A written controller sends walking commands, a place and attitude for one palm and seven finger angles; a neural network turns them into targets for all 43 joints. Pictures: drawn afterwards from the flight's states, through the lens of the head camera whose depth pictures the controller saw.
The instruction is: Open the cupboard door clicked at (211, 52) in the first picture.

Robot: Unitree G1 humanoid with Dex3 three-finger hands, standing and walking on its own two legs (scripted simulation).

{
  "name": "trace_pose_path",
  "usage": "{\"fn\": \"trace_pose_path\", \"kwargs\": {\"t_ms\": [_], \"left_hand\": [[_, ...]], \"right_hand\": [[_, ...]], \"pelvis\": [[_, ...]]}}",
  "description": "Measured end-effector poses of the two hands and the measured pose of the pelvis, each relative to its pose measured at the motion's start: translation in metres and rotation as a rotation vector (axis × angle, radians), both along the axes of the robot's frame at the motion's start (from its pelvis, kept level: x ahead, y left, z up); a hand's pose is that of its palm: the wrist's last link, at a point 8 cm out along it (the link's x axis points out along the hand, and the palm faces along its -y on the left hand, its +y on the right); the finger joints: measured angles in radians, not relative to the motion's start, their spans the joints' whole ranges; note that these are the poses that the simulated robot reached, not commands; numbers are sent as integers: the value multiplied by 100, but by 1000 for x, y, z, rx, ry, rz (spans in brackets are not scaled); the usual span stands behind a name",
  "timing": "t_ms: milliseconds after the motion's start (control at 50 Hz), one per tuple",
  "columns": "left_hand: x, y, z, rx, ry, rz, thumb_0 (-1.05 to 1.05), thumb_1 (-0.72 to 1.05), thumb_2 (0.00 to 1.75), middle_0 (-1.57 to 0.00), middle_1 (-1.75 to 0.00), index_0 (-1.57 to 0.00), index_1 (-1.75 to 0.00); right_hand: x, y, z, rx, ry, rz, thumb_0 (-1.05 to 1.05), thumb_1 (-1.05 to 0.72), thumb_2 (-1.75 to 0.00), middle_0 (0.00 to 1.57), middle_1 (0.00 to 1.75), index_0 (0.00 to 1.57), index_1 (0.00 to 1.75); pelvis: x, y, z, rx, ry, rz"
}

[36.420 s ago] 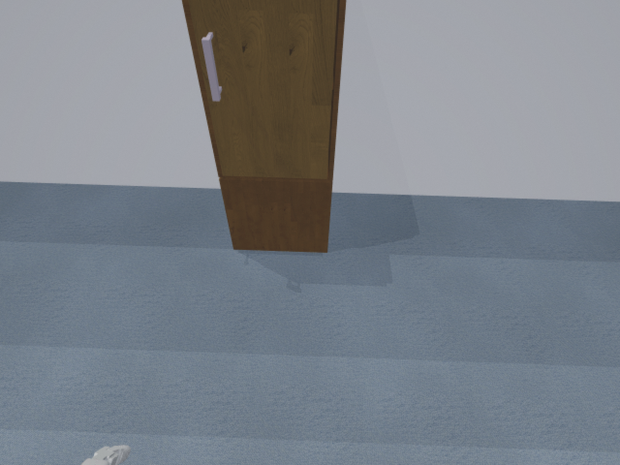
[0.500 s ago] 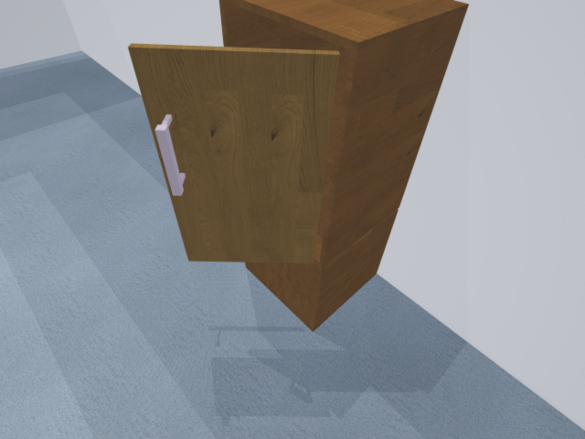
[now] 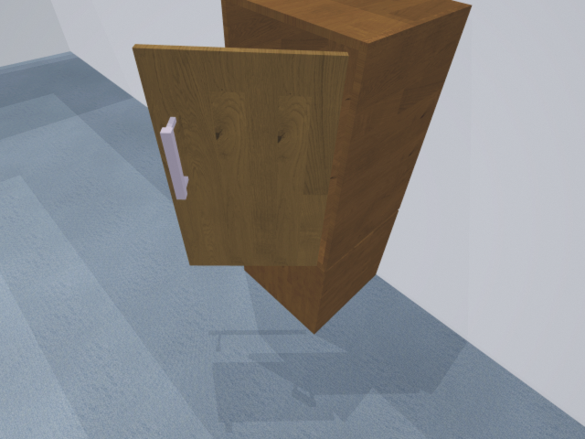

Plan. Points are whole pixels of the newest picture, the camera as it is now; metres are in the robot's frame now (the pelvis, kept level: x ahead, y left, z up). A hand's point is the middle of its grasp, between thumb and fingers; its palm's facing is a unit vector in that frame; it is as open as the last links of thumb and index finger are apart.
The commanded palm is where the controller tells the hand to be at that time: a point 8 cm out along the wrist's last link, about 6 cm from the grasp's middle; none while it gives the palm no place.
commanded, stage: shuffle to correct the standing spot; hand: left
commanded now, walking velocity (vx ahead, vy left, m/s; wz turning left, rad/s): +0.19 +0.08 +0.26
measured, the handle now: (177, 159) +0.60 +0.27 +0.05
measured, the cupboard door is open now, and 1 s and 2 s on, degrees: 47 47 47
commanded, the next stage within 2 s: come to a stop and stand still in 0.28 s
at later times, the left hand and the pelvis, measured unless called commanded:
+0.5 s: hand out of the picture +0.04 +0.21 -0.18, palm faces +0.17 -0.97 -0.15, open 7.3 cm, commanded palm none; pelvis +0.08 +0.05 +0.00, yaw +6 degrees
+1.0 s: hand out of the picture +0.10 +0.25 -0.16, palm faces +0.09 -0.96 -0.26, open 7.3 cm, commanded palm none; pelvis +0.06 +0.05 -0.01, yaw +4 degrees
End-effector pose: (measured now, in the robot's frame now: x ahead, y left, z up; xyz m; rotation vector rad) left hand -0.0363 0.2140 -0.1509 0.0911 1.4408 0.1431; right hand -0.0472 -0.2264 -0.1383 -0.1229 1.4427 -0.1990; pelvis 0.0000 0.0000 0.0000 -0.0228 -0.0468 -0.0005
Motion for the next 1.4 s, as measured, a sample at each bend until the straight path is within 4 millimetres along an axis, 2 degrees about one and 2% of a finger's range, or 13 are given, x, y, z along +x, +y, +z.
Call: {"fn": "trace_pose_path", "kwargs": {"t_ms": [160,260,400,520,580,660,760,900,960,1060,1200,1280,1400], "left_hand": [[58,9,17,36,-89,-41,1,93,90,-20,-30,-20,-30],[80,16,17,76,-169,16,1,94,90,-20,-30,-20,-30],[66,26,17,53,-111,101,0,92,90,-20,-30,-20,-30],[60,50,-6,-5,2,133,0,91,90,-21,-30,-20,-30],[65,70,-17,-8,45,136,0,91,90,-21,-30,-20,-30],[82,91,-11,22,41,101,0,91,90,-20,-30,-20,-30],[109,109,2,64,-19,48,0,91,90,-20,-30,-20,-30],[133,106,15,140,-165,10,0,91,90,-20,-30,-20,-30],[126,94,20,144,-179,12,0,91,90,-20,-30,-20,-30],[120,74,18,93,-169,4,0,91,90,-20,-30,-20,-30],[115,71,0,32,-171,40,0,94,90,-21,-30,-20,-30],[99,71,4,27,-131,43,0,94,90,-20,-30,-20,-30],[65,64,10,25,-48,54,0,93,90,-20,-30,-20,-30]], "right_hand": [[7,22,-1,53,15,-27,1,-91,-89,20,30,20,30],[29,21,-12,75,45,15,1,-91,-89,20,30,20,30],[123,19,2,31,-73,103,1,-91,-89,19,30,20,30],[210,46,8,-39,-210,190,1,-91,-90,19,30,20,30],[237,66,6,-59,-246,208,0,-91,-90,19,30,19,30],[251,88,12,-47,-267,216,0,-91,-89,19,30,20,30],[244,93,10,-25,-276,175,0,-91,-89,20,30,20,30],[204,59,-12,-5,-235,113,0,-91,-89,20,30,20,30],[182,45,-16,-2,-180,93,0,-91,-89,20,30,20,30],[142,36,-6,-17,-110,63,1,-91,-89,19,30,20,30],[91,53,2,-38,-6,69,1,-91,-90,19,30,20,30],[82,68,5,-4,12,80,1,-91,-89,19,30,20,30],[86,81,0,44,2,90,2,-92,-89,20,30,20,30]], "pelvis": [[16,5,7,16,23,-1],[32,4,0,12,25,41],[61,24,7,5,25,90],[88,62,-7,-9,24,98],[95,76,-14,2,25,95],[94,81,-7,-2,33,81],[83,79,-2,-5,42,56],[66,61,-12,21,33,51],[60,56,-10,9,23,67],[55,53,-2,4,38,66],[49,58,-3,-2,42,75],[46,58,4,11,33,68],[43,59,8,17,26,68]]}}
